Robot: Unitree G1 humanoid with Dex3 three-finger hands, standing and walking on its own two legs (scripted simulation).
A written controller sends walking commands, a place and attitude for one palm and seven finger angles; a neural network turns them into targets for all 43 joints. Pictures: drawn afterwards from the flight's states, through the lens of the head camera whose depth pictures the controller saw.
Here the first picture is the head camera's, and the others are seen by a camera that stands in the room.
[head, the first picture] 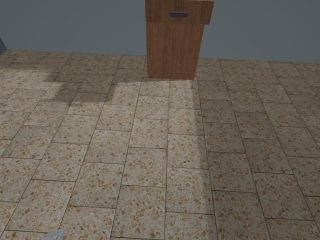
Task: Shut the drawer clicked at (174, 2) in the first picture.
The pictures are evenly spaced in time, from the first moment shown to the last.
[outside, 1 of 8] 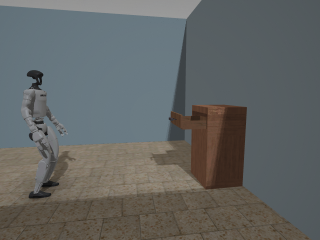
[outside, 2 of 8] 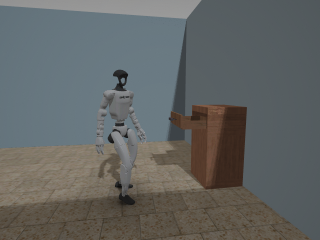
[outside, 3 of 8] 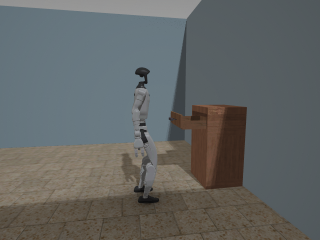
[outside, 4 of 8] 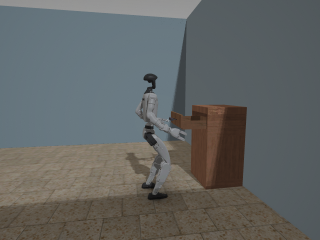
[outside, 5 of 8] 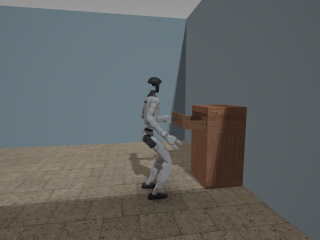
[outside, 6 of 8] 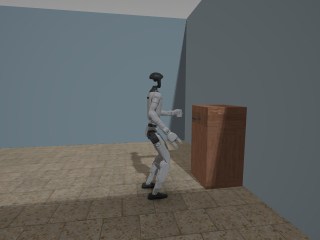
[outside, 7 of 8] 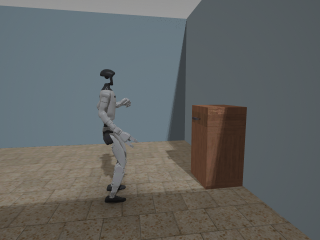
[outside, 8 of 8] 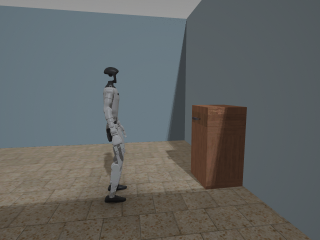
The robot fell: no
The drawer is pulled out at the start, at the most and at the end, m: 0.29 0.29 0.00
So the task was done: yes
